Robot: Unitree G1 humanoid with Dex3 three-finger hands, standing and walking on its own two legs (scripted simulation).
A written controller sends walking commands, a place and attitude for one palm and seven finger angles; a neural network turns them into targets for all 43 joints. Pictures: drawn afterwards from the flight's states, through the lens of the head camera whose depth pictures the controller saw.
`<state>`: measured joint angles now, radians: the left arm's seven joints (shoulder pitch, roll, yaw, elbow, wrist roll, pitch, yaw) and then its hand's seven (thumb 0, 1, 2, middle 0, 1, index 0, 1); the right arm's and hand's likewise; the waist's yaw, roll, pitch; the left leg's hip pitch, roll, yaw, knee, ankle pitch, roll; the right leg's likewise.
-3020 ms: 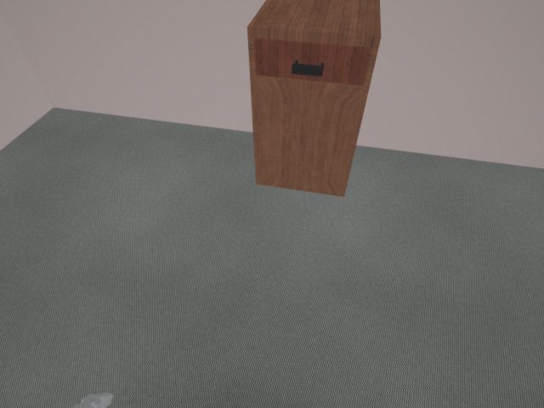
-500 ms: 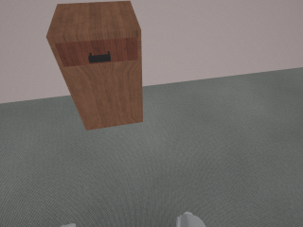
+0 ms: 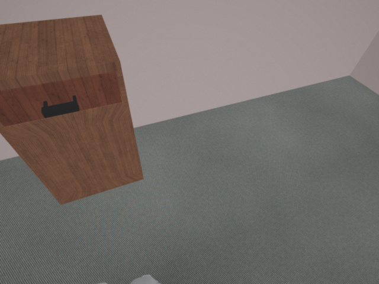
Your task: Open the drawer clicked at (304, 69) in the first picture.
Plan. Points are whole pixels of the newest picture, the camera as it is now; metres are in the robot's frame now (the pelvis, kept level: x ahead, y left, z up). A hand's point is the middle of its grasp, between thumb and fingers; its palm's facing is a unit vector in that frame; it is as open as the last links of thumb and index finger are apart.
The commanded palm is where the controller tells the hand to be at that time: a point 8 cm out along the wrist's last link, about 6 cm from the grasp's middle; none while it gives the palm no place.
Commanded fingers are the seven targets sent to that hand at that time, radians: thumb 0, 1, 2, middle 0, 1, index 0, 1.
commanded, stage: turn to face it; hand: left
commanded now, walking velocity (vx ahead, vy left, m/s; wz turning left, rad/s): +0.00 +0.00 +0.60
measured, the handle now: (60, 105) +0.69 +0.47 -0.08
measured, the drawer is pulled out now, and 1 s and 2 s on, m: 0.00 0.00 0.00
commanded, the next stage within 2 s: take the last steps up to it in 0.64 s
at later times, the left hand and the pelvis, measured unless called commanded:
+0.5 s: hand out of the picture +0.07 +0.22 -0.16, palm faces +0.25 -0.94 -0.24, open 7.4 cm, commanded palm none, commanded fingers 0.00 0.90 0.90 -0.20 -0.30 -0.20 -0.30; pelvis +0.05 +0.01 +0.01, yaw +13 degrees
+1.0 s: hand out of the picture -0.05 +0.16 -0.17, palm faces +0.48 -0.86 -0.19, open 7.4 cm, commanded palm none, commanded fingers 0.00 0.90 0.90 -0.20 -0.30 -0.20 -0.30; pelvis +0.05 +0.00 +0.00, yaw +24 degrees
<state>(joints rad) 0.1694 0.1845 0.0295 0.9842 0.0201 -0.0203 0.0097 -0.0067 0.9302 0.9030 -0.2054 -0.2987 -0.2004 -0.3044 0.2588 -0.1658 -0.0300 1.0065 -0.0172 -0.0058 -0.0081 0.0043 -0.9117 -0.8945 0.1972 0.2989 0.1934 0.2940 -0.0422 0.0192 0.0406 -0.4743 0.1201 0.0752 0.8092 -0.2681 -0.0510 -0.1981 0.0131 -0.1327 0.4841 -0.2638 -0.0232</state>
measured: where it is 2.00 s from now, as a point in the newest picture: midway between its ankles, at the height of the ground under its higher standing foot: (164, 275)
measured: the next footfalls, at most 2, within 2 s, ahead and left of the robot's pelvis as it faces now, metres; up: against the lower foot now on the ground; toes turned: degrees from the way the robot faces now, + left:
left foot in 0.04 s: +0.12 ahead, +0.11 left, +0.00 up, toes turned +10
right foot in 0.60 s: +0.12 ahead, -0.12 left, +0.00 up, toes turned +13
